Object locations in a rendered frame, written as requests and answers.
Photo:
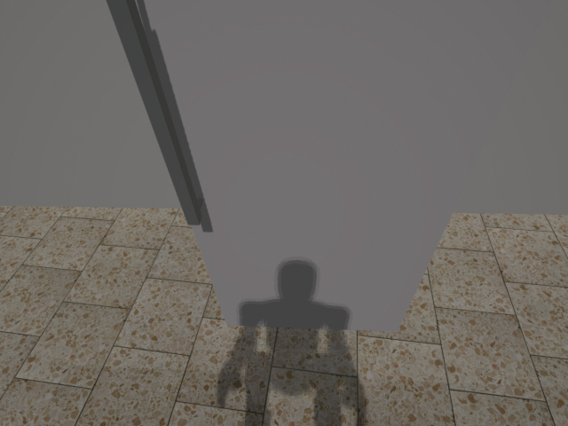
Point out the fridge door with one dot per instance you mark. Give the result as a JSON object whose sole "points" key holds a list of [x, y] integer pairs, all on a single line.
{"points": [[330, 141]]}

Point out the handle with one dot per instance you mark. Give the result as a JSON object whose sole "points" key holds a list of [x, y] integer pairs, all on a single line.
{"points": [[133, 37]]}

